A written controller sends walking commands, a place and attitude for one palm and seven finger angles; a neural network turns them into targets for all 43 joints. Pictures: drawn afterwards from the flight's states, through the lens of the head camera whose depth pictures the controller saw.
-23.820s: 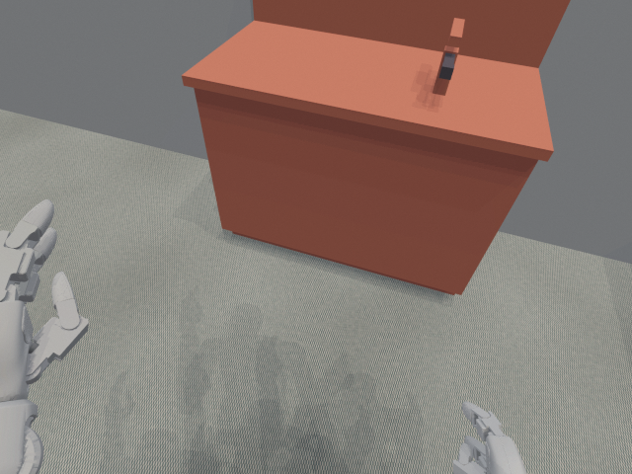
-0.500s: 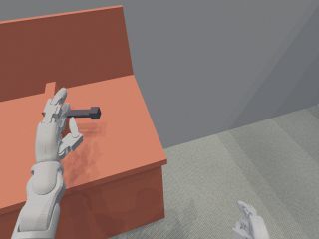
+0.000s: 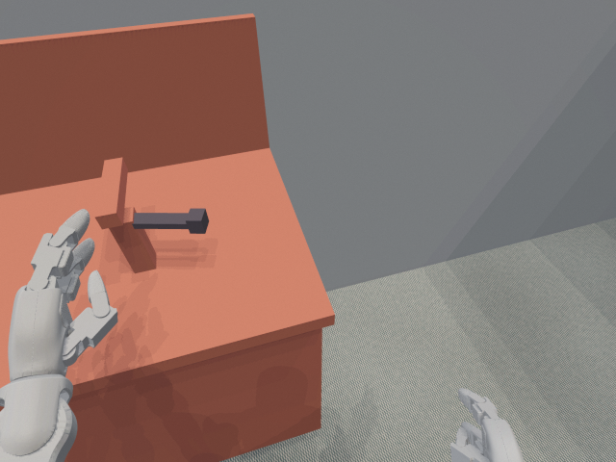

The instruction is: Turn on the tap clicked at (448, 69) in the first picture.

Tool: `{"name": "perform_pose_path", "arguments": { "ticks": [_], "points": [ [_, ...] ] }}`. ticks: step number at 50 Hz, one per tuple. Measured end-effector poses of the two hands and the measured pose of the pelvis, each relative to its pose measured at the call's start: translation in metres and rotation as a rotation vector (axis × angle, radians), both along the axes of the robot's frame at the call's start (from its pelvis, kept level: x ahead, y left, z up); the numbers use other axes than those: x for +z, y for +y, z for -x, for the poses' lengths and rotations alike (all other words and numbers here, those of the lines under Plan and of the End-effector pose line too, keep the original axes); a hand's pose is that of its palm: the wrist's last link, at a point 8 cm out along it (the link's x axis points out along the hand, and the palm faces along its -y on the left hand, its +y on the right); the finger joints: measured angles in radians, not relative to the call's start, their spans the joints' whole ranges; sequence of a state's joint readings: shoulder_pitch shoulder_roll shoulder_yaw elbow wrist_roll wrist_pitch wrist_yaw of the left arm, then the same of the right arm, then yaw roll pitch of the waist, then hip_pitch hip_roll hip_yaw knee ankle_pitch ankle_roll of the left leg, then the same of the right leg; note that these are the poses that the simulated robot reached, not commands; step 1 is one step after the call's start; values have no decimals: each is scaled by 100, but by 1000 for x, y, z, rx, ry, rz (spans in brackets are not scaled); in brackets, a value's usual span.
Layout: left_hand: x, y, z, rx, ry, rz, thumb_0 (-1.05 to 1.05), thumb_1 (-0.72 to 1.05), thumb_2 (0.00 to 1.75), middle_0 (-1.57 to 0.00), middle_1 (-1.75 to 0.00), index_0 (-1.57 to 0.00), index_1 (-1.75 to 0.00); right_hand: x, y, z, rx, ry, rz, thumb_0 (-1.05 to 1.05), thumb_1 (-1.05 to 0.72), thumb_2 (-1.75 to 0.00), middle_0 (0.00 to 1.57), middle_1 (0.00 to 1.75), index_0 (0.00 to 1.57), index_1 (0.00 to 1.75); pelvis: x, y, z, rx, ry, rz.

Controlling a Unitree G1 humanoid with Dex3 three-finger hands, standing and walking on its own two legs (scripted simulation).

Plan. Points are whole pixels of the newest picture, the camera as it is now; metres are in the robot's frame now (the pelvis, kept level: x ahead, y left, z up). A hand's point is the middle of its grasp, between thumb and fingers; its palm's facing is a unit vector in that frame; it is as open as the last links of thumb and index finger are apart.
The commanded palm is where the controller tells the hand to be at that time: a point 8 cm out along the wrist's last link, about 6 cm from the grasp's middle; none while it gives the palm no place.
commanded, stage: draw the hand back beside the body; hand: left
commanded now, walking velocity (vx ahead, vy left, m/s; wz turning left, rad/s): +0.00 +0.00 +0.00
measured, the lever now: (197, 221) +0.42 +0.23 +0.08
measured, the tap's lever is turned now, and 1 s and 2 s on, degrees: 72 72 72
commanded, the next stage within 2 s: step back with the hand held close in 0.34 s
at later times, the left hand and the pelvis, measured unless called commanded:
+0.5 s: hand (104, 316) +0.21 +0.24 +0.15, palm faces +0.42 -0.84 -0.35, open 7.4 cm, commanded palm +0.16 +0.28 +0.17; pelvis +0.00 +0.00 +0.00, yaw +0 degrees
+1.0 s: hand (63, 378) +0.14 +0.25 +0.15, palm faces +0.39 -0.81 -0.44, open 7.4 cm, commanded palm +0.10 +0.28 +0.17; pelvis -0.06 +0.00 -0.01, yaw +0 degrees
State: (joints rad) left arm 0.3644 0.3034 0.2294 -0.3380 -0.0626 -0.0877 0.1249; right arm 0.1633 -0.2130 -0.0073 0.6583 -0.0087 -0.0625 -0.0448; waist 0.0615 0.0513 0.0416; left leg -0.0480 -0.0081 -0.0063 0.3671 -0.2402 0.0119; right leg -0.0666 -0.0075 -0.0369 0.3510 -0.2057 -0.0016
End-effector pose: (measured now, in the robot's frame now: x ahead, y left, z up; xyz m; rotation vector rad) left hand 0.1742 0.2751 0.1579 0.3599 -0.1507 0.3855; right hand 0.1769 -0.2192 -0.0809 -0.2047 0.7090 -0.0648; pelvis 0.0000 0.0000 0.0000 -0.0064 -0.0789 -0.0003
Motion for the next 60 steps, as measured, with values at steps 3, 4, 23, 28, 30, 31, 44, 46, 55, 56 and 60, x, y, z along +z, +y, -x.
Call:
{"name": "perform_pose_path", "arguments": {
  "ticks": [3,4,23,28,30,31,44,46,55,56,60],
  "points": [
    [4,2,6,7,-3,-20,2,90,90,-20,-30,-20,-29,2,2,-3,4,-14,-4,1,-91,-90,20,30,20,30,0,0,-2,1,1,1],
    [5,3,8,10,-4,-26,2,90,90,-20,-30,-20,-29,2,2,-4,5,-16,-6,1,-91,-90,20,30,20,30,0,1,-2,1,2,1],
    [4,0,9,31,9,-25,2,90,90,-21,-30,-20,-30,-4,2,-4,11,0,-10,1,-91,-90,20,30,20,30,-2,-4,-4,10,10,0],
    [16,7,6,31,-23,-89,2,89,90,-21,-30,-21,-30,-4,-3,-3,-7,9,-5,1,-91,-90,20,30,20,30,-2,-5,0,9,33,8],
    [15,9,5,28,-8,-103,1,89,90,-21,-30,-20,-30,-4,-5,-1,-21,19,-2,1,-91,-90,20,30,20,30,-3,-4,3,4,50,10],
    [12,8,5,22,7,-104,1,90,90,-21,-30,-20,-30,-4,-6,1,-29,23,-1,1,-91,-90,20,30,20,30,-3,-3,5,1,57,9],
    [8,4,43,-31,57,-156,2,89,90,-21,-30,-21,-30,-7,-10,38,-82,49,24,1,-91,-90,20,29,20,30,-8,3,40,-6,86,-7],
    [13,7,52,-14,34,-166,2,89,90,-21,-30,-21,-30,-8,-8,45,-77,43,18,1,-91,-90,20,29,20,30,-9,2,47,-6,84,-6],
    [-7,9,86,-7,19,-103,1,89,90,-21,-30,-21,-30,-12,-7,84,-76,34,36,1,-91,-90,20,30,20,30,-16,9,79,9,87,14],
    [-9,10,89,-12,16,-100,1,89,90,-21,-30,-21,-30,-12,-7,90,-76,39,46,1,-91,-90,20,30,20,30,-17,10,83,11,85,14],
    [-7,20,100,-12,-9,-132,1,89,90,-21,-30,-21,-30,-12,-3,110,-82,49,74,1,-91,-90,20,30,20,30,-19,16,96,21,77,29]
  ]
}}
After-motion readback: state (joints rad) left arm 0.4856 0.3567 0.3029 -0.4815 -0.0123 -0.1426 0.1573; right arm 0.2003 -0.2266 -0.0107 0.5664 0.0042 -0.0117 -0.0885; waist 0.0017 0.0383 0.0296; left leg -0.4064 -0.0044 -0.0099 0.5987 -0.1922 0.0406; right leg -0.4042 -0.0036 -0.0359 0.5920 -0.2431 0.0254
